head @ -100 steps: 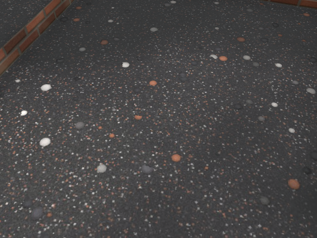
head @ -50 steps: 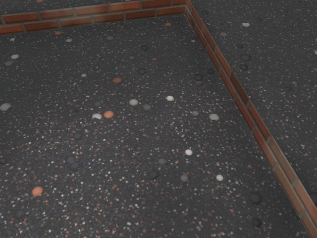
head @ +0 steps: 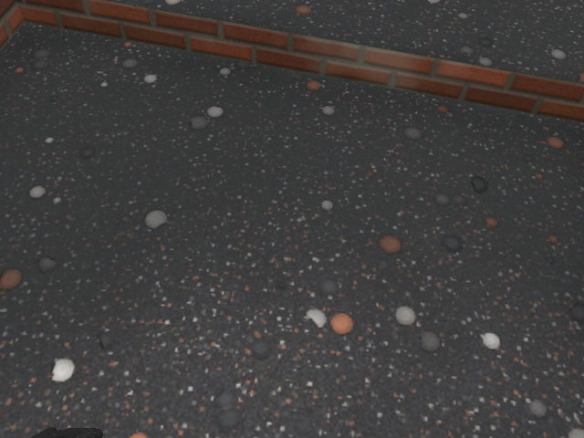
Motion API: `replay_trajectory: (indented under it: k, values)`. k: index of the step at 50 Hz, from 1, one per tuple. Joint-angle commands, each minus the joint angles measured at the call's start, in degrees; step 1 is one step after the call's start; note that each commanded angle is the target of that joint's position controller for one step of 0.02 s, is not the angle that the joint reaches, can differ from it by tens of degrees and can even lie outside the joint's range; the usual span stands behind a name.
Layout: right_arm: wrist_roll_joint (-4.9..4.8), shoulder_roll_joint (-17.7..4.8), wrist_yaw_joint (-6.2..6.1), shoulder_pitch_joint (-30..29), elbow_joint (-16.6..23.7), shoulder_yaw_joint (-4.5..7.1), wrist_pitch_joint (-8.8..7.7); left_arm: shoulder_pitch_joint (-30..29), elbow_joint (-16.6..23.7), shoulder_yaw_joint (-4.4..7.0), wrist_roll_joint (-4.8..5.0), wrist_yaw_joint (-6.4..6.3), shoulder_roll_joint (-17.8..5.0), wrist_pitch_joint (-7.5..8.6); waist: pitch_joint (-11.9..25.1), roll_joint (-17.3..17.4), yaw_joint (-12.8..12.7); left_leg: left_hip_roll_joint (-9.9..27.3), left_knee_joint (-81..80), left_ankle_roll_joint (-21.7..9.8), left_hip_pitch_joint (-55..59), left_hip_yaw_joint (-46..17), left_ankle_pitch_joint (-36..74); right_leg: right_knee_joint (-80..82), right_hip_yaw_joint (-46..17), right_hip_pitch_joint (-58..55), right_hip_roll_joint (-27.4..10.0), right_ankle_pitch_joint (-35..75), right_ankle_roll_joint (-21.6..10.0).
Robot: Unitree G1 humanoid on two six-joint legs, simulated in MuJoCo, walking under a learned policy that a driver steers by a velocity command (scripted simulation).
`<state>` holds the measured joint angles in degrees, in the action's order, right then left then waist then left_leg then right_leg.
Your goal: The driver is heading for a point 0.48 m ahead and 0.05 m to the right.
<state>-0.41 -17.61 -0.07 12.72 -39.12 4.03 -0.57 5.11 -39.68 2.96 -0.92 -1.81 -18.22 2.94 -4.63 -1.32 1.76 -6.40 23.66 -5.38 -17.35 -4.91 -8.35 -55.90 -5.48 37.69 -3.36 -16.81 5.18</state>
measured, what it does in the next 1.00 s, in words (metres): walks ahead: right foot, then left foot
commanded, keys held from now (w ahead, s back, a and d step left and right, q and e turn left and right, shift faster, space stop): q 0.08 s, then no key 0.38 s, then w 0.06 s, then no key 0.48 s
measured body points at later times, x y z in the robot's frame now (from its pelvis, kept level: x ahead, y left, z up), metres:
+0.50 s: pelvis +0.09 -0.04 -0.01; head +0.12 -0.04 +0.44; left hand +0.19 +0.24 -0.11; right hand +0.27 -0.28 -0.12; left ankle +0.05 +0.10 -0.73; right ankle +0.16 -0.15 -0.74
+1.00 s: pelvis +0.12 -0.01 -0.01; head +0.13 -0.01 +0.44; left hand +0.18 +0.27 -0.14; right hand +0.23 -0.25 -0.14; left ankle +0.05 +0.10 -0.74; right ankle +0.16 -0.15 -0.74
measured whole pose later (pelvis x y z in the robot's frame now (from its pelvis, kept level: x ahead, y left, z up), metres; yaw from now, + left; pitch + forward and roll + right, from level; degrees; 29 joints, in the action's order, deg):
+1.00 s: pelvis +0.12 -0.01 -0.01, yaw +9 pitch -2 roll +0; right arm 0.2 -13.1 -1.5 14.5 -50.5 1.4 -0.2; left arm 8.0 -54.5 2.1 0.1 -1.5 -14.2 -0.4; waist -2.4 0.0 -0.3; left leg -0.9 29.6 -0.1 -6.8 -3.1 -20.9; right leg -30.2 -3.0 13.7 -0.7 -14.7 2.0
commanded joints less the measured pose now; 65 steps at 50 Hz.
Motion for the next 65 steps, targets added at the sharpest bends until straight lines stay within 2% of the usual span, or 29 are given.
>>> replay_trajectory:
  k: [1,4,7,9,10,11,12,13,14,15,16,18,20,22,23,24,25,26,27,28,29,30,31,32,35,40,44,53,65]
  values:
    - [-0.65,-9.4,-1.50,-1.7,3.9,2.63,0.55,3.9,1.8,0.80,0.14,-0.02,-3.4,-0.49,12.8,6.3,-2.1,12.5,-1.6,-7.6,4.1,-9.5,32.6,6.8,1.5,-7.6,2.7,7.5,1.0]
    - [-0.53,-9.5,-2.10,-1.0,3.8,2.62,1.75,-0.6,3.1,0.74,0.62,0.63,-3.7,-0.63,11.8,7.4,-0.6,12.9,-0.3,-6.5,5.5,-13.8,24.3,13.2,0.0,-7.9,4.0,8.4,0.8]
    - [-0.19,-8.3,-2.21,-0.9,3.7,2.03,2.16,-0.8,2.9,1.07,0.66,1.29,-4.6,-0.08,11.5,8.7,-0.1,14.2,2.9,-6.1,8.3,-17.0,22.3,18.5,-0.2,-9.9,4.2,6.0,-0.4]
    - [-0.35,-7.1,-2.20,-2.1,3.8,1.39,2.14,0.8,2.6,1.36,0.59,1.62,-4.7,0.63,10.8,9.7,-1.6,13.3,5.6,-4.7,8.5,-18.7,20.1,26.2,0.6,-15.1,4.2,8.9,-2.5]
    - [-0.39,-6.2,-2.14,-2.4,3.7,0.98,2.00,2.1,2.3,1.41,0.23,1.64,-4.6,1.15,10.3,9.3,-2.9,11.2,7.4,-2.9,6.9,-18.3,16.9,33.2,0.6,-20.6,3.1,17.8,-4.2]
    - [0.74,-3.8,-2.01,-0.1,4.0,0.18,1.56,2.7,2.8,1.82,-0.91,1.26,-7.5,1.45,12.7,3.9,-1.7,7.7,13.2,-0.1,3.5,-15.1,7.7,33.2,-6.3,-28.7,-5.2,34.1,-7.3]
    - [1.14,-2.8,-2.01,6.4,3.2,-0.06,1.14,1.8,3.2,2.12,-2.04,0.93,-10.0,0.82,13.3,-9.1,2.3,-0.2,22.1,3.7,-5.1,-8.4,-20.6,31.4,-17.0,-35.8,-15.0,54.0,-16.5]
    - [1.13,-6.0,-2.13,5.6,3.3,0.41,1.28,5.2,1.6,1.18,-1.52,1.09,-5.3,0.41,15.3,-12.8,0.0,0.6,29.8,7.0,-8.9,-6.4,-32.0,33.4,-25.9,-35.9,-20.6,49.6,-23.3]
    - [0.54,-9.1,-2.27,3.5,2.8,1.43,1.80,5.2,1.7,0.78,-0.58,1.43,-4.3,0.35,13.8,-8.2,-1.5,1.8,36.6,8.5,-10.2,-6.6,-30.9,33.7,-24.1,-35.1,-18.4,42.9,-23.2]
    - [0.12,-9.0,-2.52,1.7,2.2,1.80,2.57,4.4,1.5,0.92,-0.14,1.48,-4.6,0.05,12.7,-5.3,-1.7,2.2,40.3,9.6,-11.6,-6.0,-28.2,33.4,-20.0,-34.3,-15.4,37.7,-20.8]
    - [0.04,-8.3,-2.69,1.2,1.7,1.82,3.43,2.9,1.6,0.83,0.34,1.50,-4.8,-0.23,10.8,-4.4,-1.5,2.7,41.2,10.5,-11.8,-6.0,-26.1,33.8,-16.8,-32.1,-13.5,33.8,-19.2]
    - [-0.12,-5.0,-2.49,1.4,1.2,0.95,4.13,-0.3,1.4,0.50,0.36,1.42,-4.3,-1.04,9.0,-5.5,0.2,4.2,34.3,11.3,-6.8,-3.2,-22.4,35.6,-10.3,-26.6,-9.1,27.5,-16.5]
    - [-0.04,-2.0,-2.23,0.9,0.6,-0.13,3.86,-0.8,0.8,0.42,0.19,1.36,-3.5,-1.83,9.4,-8.6,-0.5,4.9,23.7,11.7,-2.1,1.0,-20.5,35.7,-6.3,-26.0,-6.1,26.1,-15.5]
    - [-0.13,-2.0,-1.98,-0.5,0.3,-0.22,3.53,1.5,-0.2,0.70,0.36,1.20,-4.3,-2.30,10.6,-10.0,-2.3,5.4,15.3,11.2,1.1,1.8,-16.3,35.2,-7.2,-28.2,-6.7,24.2,-16.3]
    - [-0.23,-2.4,-1.86,0.0,-0.3,-0.04,3.43,1.7,-0.5,0.75,0.60,1.14,-4.6,-2.45,10.9,-9.9,-2.1,5.5,10.5,10.6,3.1,2.2,-12.4,34.7,-7.5,-28.4,-6.9,22.0,-16.3]
    - [-0.17,-2.0,-1.67,2.0,-1.5,-0.12,3.31,1.7,-0.9,0.49,0.87,1.16,-4.1,-2.55,11.8,-8.9,-1.2,5.3,3.4,9.4,7.4,3.3,-7.1,35.2,-7.1,-26.8,-6.2,12.1,-15.4]
    - [0.12,-2.0,-1.43,2.4,-2.3,-0.14,3.31,2.8,-1.4,0.23,1.07,1.22,-3.7,-2.51,10.9,-8.2,-1.0,4.5,-1.2,8.0,11.2,4.5,-4.4,36.5,-6.6,-23.4,-4.8,-0.7,-13.3]
    - [0.75,-3.6,-1.45,2.0,-2.0,0.03,3.23,4.0,-2.0,0.17,0.76,1.37,-3.9,-2.20,9.8,-6.7,-1.6,6.0,1.4,6.1,14.3,3.0,-5.7,37.1,-6.2,-18.0,-3.6,-11.5,-10.5]
    - [1.38,-5.4,-1.71,1.9,-1.1,0.10,3.07,2.7,-1.7,-0.39,-0.19,1.69,-2.9,-1.77,7.1,-2.7,-1.3,11.3,-0.2,3.3,14.3,-2.8,-8.5,33.7,-4.2,-13.2,-1.9,-13.3,-8.1]
    - [1.63,-6.9,-1.48,1.6,-2.8,0.56,2.64,1.8,-0.8,-0.80,-0.17,1.56,-0.2,-1.30,4.9,8.3,-3.2,12.3,-2.6,0.3,4.2,-5.7,-20.0,29.6,3.9,-17.3,3.8,-7.3,-5.3]
    - [1.94,-3.8,-1.18,-1.1,-1.7,-0.44,1.72,0.2,-1.2,-0.85,-0.57,1.35,-0.5,-0.91,2.5,9.3,-2.7,13.0,-6.6,-0.5,-1.5,-8.1,-22.3,26.5,4.7,-22.3,4.0,-0.5,-3.7]
    - [2.43,-2.3,-1.13,-2.6,-1.8,-1.08,0.89,0.6,-1.6,-0.63,-0.48,1.19,-0.7,-0.69,1.4,10.0,-3.6,13.1,-6.8,0.4,-3.2,-8.0,-19.2,26.8,4.3,-24.2,3.5,3.4,-3.6]
    - [2.32,-2.9,-1.14,-2.5,-2.0,-1.00,0.22,1.9,-2.7,-0.46,-0.44,0.90,-1.1,-0.68,1.6,9.2,-3.9,11.8,-5.5,1.6,-3.2,-6.4,-14.9,26.9,3.9,-25.9,3.1,5.8,-3.8]
    - [1.78,-3.3,-1.08,-1.5,-2.5,-0.88,-0.37,2.9,-3.4,-0.18,-0.37,0.80,-2.1,-0.71,2.2,7.5,-3.5,11.0,-3.9,2.6,-1.7,-5.2,-10.5,26.8,3.3,-26.5,2.8,8.5,-4.1]
    - [0.85,-3.4,-1.43,2.4,-4.3,-0.91,-0.90,3.3,-4.9,-0.12,0.52,0.98,-1.9,-0.75,4.2,4.4,-2.4,9.1,0.0,4.1,2.3,-2.4,-1.1,26.8,2.4,-27.4,2.2,15.4,-5.0]
    - [0.69,-2.2,-1.69,3.9,-5.9,-1.15,-0.14,3.5,-7.9,0.04,0.88,1.07,-1.9,-1.53,5.1,2.0,-1.9,8.2,1.7,4.1,4.8,-1.0,5.9,26.8,2.2,-28.5,2.0,19.2,-4.9]
    - [0.60,-2.0,-1.62,4.0,-7.4,-1.17,-0.05,3.3,-10.2,0.23,1.00,0.62,-2.2,-2.27,5.4,1.5,-1.9,8.0,1.8,4.4,5.7,-0.4,9.0,27.0,2.0,-29.6,1.8,20.5,-4.8]
    - [0.64,-1.7,-1.63,4.0,-11.6,-1.38,-0.28,2.3,-15.0,0.52,1.07,-0.28,-2.3,-3.44,4.4,1.8,-2.2,7.6,0.4,4.7,5.7,0.6,7.4,28.2,2.0,-30.5,1.8,19.0,-4.8]
    - [0.72,-1.0,-1.91,5.3,-16.5,-2.12,-0.48,2.8,-19.8,0.41,0.98,-0.66,-1.5,-3.79,2.4,1.8,-2.4,7.2,-1.8,4.9,4.0,1.3,0.2,30.1,2.2,-29.6,2.2,14.4,-4.5]
Keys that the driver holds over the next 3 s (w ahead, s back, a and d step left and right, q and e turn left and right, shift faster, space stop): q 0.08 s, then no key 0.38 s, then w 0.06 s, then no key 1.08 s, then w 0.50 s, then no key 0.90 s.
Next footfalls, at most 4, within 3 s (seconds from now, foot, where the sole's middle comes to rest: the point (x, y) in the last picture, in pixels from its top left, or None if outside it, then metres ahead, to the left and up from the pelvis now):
0.22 right None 0.20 -0.14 -0.78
0.52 left None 0.09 0.11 -0.78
2.28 left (222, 394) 0.50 0.14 -0.78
2.64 right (323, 394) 0.50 -0.08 -0.78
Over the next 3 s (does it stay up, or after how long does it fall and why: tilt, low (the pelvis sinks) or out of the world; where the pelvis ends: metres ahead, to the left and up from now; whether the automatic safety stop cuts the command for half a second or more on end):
stays up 0.46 0.03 0.00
